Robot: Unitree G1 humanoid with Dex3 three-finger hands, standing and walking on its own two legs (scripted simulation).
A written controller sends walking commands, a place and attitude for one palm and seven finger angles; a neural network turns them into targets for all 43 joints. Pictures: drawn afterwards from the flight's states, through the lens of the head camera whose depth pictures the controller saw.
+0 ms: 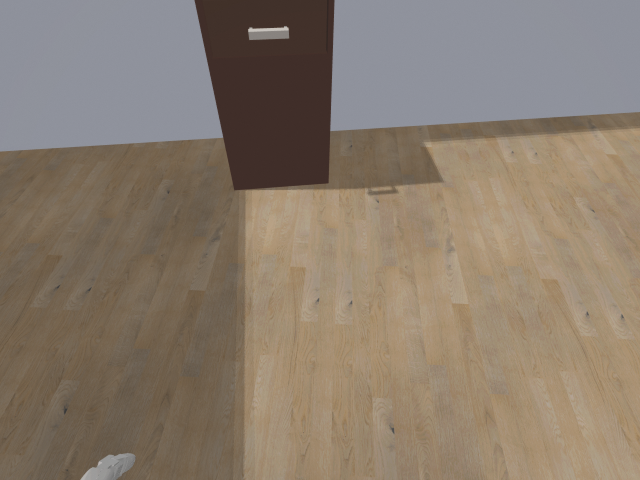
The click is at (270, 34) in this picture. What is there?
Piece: drawer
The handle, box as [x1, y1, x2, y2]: [248, 26, 288, 39]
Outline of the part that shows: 288,29 286,26 284,26 283,28 252,29 251,27 249,27 249,39 288,38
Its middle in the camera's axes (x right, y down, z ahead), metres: -0.18 -0.71 +1.32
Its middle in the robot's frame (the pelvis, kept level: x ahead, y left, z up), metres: +1.45 +0.25 -0.04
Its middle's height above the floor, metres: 0.72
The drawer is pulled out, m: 0.00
